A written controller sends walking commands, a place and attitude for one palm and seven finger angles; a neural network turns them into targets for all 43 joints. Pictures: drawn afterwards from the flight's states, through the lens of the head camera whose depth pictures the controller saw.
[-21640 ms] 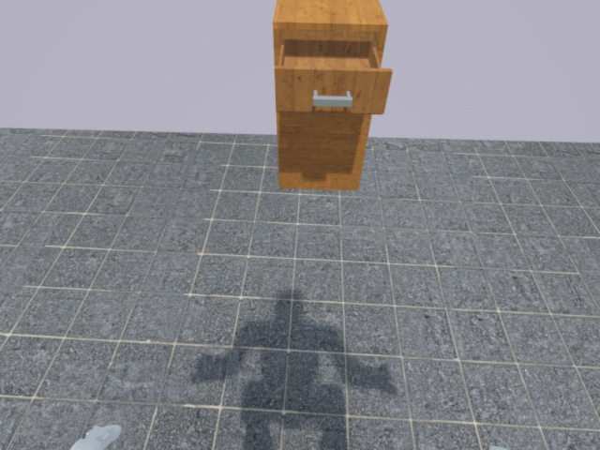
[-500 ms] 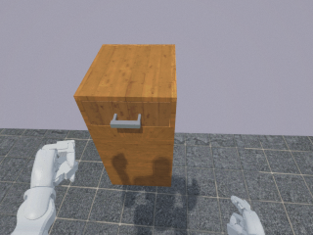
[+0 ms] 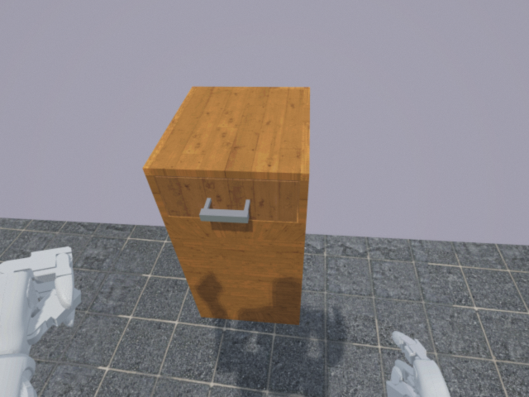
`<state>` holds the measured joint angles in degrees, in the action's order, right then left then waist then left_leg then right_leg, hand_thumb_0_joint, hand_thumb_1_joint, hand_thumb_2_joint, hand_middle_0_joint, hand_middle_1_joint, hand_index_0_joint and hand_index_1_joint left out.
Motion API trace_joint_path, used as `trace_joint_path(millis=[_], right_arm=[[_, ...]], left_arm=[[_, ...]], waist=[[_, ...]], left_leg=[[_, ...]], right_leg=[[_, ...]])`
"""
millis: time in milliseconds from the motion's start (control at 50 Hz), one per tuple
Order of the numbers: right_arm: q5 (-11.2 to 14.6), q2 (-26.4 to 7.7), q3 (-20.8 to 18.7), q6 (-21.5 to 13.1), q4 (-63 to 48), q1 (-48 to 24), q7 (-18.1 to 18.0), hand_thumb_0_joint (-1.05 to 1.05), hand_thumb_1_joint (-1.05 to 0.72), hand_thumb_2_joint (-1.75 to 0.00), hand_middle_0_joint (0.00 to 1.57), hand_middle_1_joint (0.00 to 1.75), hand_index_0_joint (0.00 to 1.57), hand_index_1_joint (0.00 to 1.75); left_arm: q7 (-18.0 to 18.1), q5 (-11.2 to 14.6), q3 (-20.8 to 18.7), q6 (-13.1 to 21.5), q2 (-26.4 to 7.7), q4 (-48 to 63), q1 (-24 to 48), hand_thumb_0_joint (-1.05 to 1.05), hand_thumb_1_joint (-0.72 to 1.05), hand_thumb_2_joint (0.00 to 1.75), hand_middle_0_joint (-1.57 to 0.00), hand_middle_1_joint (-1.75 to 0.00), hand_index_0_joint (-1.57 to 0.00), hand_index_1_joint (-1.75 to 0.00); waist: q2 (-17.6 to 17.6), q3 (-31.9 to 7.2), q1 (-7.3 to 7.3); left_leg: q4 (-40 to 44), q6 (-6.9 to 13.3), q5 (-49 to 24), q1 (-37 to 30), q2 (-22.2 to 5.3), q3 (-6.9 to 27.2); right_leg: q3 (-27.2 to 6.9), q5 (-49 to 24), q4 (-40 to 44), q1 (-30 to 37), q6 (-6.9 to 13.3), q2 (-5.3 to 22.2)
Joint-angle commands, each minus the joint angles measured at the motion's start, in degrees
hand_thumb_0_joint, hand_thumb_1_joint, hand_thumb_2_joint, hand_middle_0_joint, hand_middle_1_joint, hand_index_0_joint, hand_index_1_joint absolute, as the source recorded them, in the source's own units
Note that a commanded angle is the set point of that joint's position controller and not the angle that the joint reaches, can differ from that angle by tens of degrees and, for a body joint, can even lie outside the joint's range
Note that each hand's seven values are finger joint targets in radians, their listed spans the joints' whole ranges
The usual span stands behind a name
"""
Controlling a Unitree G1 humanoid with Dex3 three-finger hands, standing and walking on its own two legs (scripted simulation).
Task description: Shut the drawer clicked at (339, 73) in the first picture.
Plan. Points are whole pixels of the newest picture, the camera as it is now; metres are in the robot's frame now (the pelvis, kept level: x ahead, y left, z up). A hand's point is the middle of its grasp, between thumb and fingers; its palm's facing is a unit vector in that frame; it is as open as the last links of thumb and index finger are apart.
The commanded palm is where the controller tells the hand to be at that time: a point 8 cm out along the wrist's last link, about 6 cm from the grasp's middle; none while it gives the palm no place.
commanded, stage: step back with the hand held close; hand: left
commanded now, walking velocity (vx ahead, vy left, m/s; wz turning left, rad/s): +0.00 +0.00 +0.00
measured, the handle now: (226, 209) +0.56 +0.18 -0.09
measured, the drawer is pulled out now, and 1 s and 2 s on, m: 0.00 0.00 0.00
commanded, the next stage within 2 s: stop stepping back and stand still in 1.30 s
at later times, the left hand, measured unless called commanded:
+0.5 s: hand (84, 302) +0.18 +0.24 +0.14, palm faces +0.22 -0.83 -0.51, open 3.3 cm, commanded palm +0.12 +0.29 +0.18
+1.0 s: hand (8, 366) +0.10 +0.26 +0.16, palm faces +0.33 -0.82 -0.47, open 3.3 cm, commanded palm +0.03 +0.31 +0.18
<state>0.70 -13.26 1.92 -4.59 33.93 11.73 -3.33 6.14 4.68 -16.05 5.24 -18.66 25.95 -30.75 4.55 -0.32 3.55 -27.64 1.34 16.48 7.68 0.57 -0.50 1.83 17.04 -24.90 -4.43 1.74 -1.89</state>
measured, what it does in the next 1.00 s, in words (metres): shifts its weight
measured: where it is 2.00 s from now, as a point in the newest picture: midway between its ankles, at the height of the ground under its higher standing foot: outside the picture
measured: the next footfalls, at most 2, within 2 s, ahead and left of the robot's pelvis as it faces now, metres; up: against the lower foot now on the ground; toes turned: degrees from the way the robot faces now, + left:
right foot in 1.24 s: -0.28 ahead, -0.09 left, +0.00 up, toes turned -2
left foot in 1.48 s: -0.11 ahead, +0.07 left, +0.00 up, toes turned -2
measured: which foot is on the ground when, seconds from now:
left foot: down 0.00-1.00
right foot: down 0.00-0.94, up 0.96-1.00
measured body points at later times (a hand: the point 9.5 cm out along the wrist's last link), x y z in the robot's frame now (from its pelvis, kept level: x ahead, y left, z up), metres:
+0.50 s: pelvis -0.02 +0.01 +0.00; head +0.01 +0.01 +0.45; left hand +0.16 +0.28 +0.17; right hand +0.13 -0.25 -0.09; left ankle -0.01 +0.10 -0.74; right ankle -0.03 -0.10 -0.74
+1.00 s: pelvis -0.10 +0.03 -0.01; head -0.07 +0.05 +0.44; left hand +0.08 +0.31 +0.18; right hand +0.05 -0.21 -0.09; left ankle -0.01 +0.10 -0.74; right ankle -0.08 -0.10 -0.72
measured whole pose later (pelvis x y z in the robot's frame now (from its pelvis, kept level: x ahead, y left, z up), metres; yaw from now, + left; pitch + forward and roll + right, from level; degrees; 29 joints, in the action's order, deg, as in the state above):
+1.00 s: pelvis -0.10 +0.03 -0.01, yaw +1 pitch +1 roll -3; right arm -0.8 -12.3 -0.4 -3.7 32.3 13.5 -4.2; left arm 9.0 0.2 -20.5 14.0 -23.4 34.8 -34.6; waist 0.9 2.5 -1.4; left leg -32.2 4.2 8.8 24.4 1.1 0.3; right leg -0.8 15.0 -39.0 -21.5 -1.1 -3.6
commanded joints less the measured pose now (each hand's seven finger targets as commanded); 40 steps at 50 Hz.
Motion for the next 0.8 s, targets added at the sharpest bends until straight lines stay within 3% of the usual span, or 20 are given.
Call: trace_joint_path(millis=[0, 40, 100, 120, 140, 160, 200, 240, 320, 420, 440, 480, 560, 640, 680, 720, 740, 780], right_arm=[[0.04, -5.24, -2.52, -4.28, -9.45, -7.56, -1.09, 0.0, -0.9, -0.9, 0.2, 0.3, 0.2, 0.3], [0.05, -5.2, -2.26, -4.85, -9.41, -7.7, -1.13, 0.0, -0.9, -0.9, 0.2, 0.3, 0.2, 0.3], [0.08, -4.86, -2.23, -5.44, -9.18, -7.76, -1.08, 0.0, -0.9, -0.9, 0.2, 0.3, 0.2, 0.3], [-0.13, -7.01, -3.05, -4.15, -10.69, -6.57, -0.6, 0.0, -0.9, -0.9, 0.2, 0.3, 0.2, 0.3], [-0.13, -5.78, -2.9, -3.62, -9.42, -6.15, -0.72, 0.0, -0.9, -0.9, 0.2, 0.3, 0.2, 0.3], [-0.5, -5.94, -3.31, -3.17, -8.19, -6.37, -0.62, 0.0, -0.9, -0.9, 0.2, 0.3, 0.2, 0.3], [-0.46, -6.19, -3.9, -1.85, -8.6, -5.81, 0.05, 0.0, -0.9, -0.9, 0.2, 0.3, 0.2, 0.3], [-0.46, -6.74, -4.68, -0.99, -9.0, -6.21, 0.3, 0.0, -0.9, -0.9, 0.2, 0.3, 0.2, 0.3], [-0.11, -6.54, -5.49, 1.1, -10.7, -6.89, 0.48, 0.0, -0.9, -0.9, 0.2, 0.3, 0.2, 0.3], [0.08, -6.18, -5.39, 1.92, -12.84, -7.02, -0.64, 0.0, -0.9, -0.9, 0.2, 0.3, 0.2, 0.3], [-0.04, -6.47, -5.31, 1.88, -12.98, -7.18, -0.98, 0.0, -0.9, -0.9, 0.2, 0.3, 0.2, 0.3], [-0.15, -6.16, -5.27, 1.58, -12.8, -6.48, -1.2, 0.0, -0.9, -0.9, 0.2, 0.3, 0.2, 0.3], [-0.59, -6.38, -5.58, 0.92, -11.78, -5.7, -1.26, 0.0, -0.9, -0.9, 0.2, 0.3, 0.2, 0.3], [-0.51, -6.78, -5.82, 0.31, -11.52, -5.5, -1.22, 0.0, -0.9, -0.9, 0.2, 0.3, 0.2, 0.3], [-0.25, -6.53, -5.71, -0.03, -11.52, -5.41, -1.25, 0.0, -0.9, -0.9, 0.2, 0.3, 0.2, 0.3], [-0.3, -6.48, -5.75, -0.34, -11.58, -5.16, -1.14, 0.0, -0.9, -0.9, 0.2, 0.3, 0.2, 0.3], [-0.61, -6.94, -5.96, -0.51, -11.59, -5.07, -1.21, 0.0, -0.9, -0.9, 0.2, 0.3, 0.2, 0.3], [-0.59, -6.47, -5.91, -0.67, -11.03, -4.05, -1.0, 0.0, -0.9, -0.9, 0.2, 0.3, 0.2, 0.3]], left_arm=[[1.14, -0.22, -6.31, 4.06, -10.47, 13.58, 5.45, 0.0, 0.9, 0.9, -1.4, -1.6, -1.4, -1.6], [1.51, -0.26, -7.28, 4.01, -11.9, 14.65, 5.47, 0.0, 0.9, 0.9, -1.4, -1.6, -1.4, -1.6], [1.62, -0.26, -6.88, 4.18, -10.87, 14.53, 4.46, 0.0, 0.9, 0.9, -1.4, -1.6, -1.4, -1.6], [2.01, -0.45, -16.46, 7.61, -20.01, 20.47, 14.59, 0.0, 0.9, 0.9, -1.4, -1.6, -1.4, -1.6], [1.97, -0.72, -16.81, 8.99, -19.88, 16.7, 14.62, 0.0, 0.9, 0.9, -1.4, -1.6, -1.4, -1.6], [1.55, -1.12, -13.24, 8.95, -14.95, 10.87, 7.88, 0.0, 0.9, 0.9, -1.4, -1.6, -1.4, -1.6], [0.79, -1.32, -9.14, 8.34, -9.5, 6.42, 0.95, 0.0, 0.9, 0.9, -1.4, -1.6, -1.4, -1.6], [0.29, -1.31, -7.81, 8.7, -7.8, 6.51, -2.58, 0.0, 0.9, 0.9, -1.4, -1.6, -1.4, -1.6], [0.56, -1.29, -10.36, 8.89, -10.86, 11.04, -6.21, 0.0, 0.9, 0.9, -1.4, -1.6, -1.4, -1.6], [1.89, -1.02, -13.48, 9.45, -14.71, 19.29, -7.26, 0.0, 0.9, 0.9, -1.4, -1.6, -1.4, -1.6], [2.21, -1.0, -14.52, 9.45, -16.31, 20.93, -6.66, 0.0, 0.9, 0.9, -1.4, -1.6, -1.4, -1.6], [2.56, -1.15, -13.77, 9.33, -14.99, 20.85, -8.02, 0.0, 0.9, 0.9, -1.4, -1.6, -1.4, -1.6], [2.59, -1.4, -12.56, 9.19, -13.12, 18.53, -8.09, 0.0, 0.9, 0.9, -1.4, -1.6, -1.4, -1.6], [2.58, -1.85, -11.66, 9.51, -11.68, 15.27, -6.61, 0.0, 0.9, 0.9, -1.4, -1.6, -1.4, -1.6], [2.7, -2.23, -11.52, 9.85, -11.47, 14.16, -5.67, 0.0, 0.9, 0.9, -1.4, -1.6, -1.4, -1.6], [2.9, -2.46, -11.22, 10.23, -11.69, 14.47, -4.24, 0.0, 0.9, 0.9, -1.4, -1.6, -1.4, -1.6], [2.99, -2.58, -11.51, 10.58, -12.58, 16.13, -3.18, 0.0, 0.9, 0.9, -1.4, -1.6, -1.4, -1.6], [3.38, -2.52, -10.1, 11.09, -11.92, 17.16, -2.61, 0.0, 0.9, 0.9, -1.4, -1.6, -1.4, -1.6]], waist=[[-1.12, -3.65, -0.38], [-0.1, -4.38, -0.02], [-0.46, -2.92, -0.09], [-1.59, 1.84, -2.66], [-2.35, 3.73, -2.98], [-4.72, 4.78, -3.41], [-5.74, 1.99, -3.68], [-1.99, -1.42, -3.39], [-5.29, -8.2, -2.92], [-3.36, -12.38, -2.53], [-0.99, -12.87, -2.29], [1.84, -12.31, -2.46], [2.9, -8.39, -2.92], [0.8, -3.53, -3.57], [-2.67, -1.7, -4.0], [-6.39, -0.25, -4.3], [-6.62, -0.29, -4.48], [-8.92, -0.3, -4.98]], left_leg=[[3.41, 1.09, -11.88, -2.67, -1.86, 0.81], [3.31, 0.8, -12.67, -2.4, -1.81, 1.04], [3.32, 0.67, -13.26, -2.08, -1.88, 0.96], [2.24, 1.75, -7.97, 2.3, -2.66, 2.43], [1.33, 1.43, -5.6, 2.54, -2.23, 2.86], [0.34, 1.47, -6.33, 1.84, -2.28, 2.74], [1.38, 1.44, -10.5, 0.94, -3.24, 2.57], [3.2, 1.59, -16.94, 0.63, -4.34, 2.38], [2.89, 1.79, -24.19, 0.83, -5.47, 2.37], [1.66, 1.55, -28.93, 2.27, -5.57, 2.77], [1.88, 1.59, -28.56, 2.71, -5.72, 3.13], [2.56, 1.67, -29.04, 3.84, -6.34, 3.78], [5.26, 2.06, -21.61, 8.65, -7.74, 5.21], [8.67, 2.94, -1.45, 19.44, -8.0, 6.73], [8.86, 3.24, 7.43, 23.25, -7.43, 6.87], [5.85, 2.91, 11.79, 22.46, -5.43, 6.27], [4.05, 2.69, 12.07, 21.2, -4.53, 6.03], [-3.36, 1.36, 9.32, 13.71, -2.21, 4.26]], right_leg=[[-2.13, -12.74, 4.06, -3.65, -0.22, 2.64], [-2.22, -13.64, 3.73, -2.63, -0.07, 2.7], [-2.07, -14.17, 3.72, -3.11, -0.04, 2.59], [-10.71, -16.56, 7.76, -7.57, 0.23, 6.12], [-11.91, -15.79, 9.24, -9.37, 0.95, 7.81], [-12.13, -16.68, 9.57, -11.17, 1.06, 8.22], [-9.46, -19.4, 7.33, -9.36, 0.26, 7.67], [-6.68, -23.2, 4.27, -6.62, -0.72, 6.7], [-5.07, -27.47, 0.96, -2.81, -1.58, 6.08], [-5.31, -31.7, -2.35, -0.96, -1.65, 5.87], [-5.42, -30.73, -2.62, -1.24, -1.79, 5.66], [-4.79, -27.91, -4.02, -1.59, -1.94, 4.8], [-4.37, -18.68, -5.17, -3.4, -2.08, 3.25], [-5.59, -13.0, -5.53, -1.64, -1.76, 2.81], [-6.96, -9.65, -4.12, -1.93, -1.77, 3.2], [-9.76, -1.83, 1.14, -6.58, -1.15, 4.52], [-11.17, 1.63, 3.77, -8.81, -0.63, 5.28], [-13.39, 9.24, 9.2, -18.16, 1.23, 8.39]])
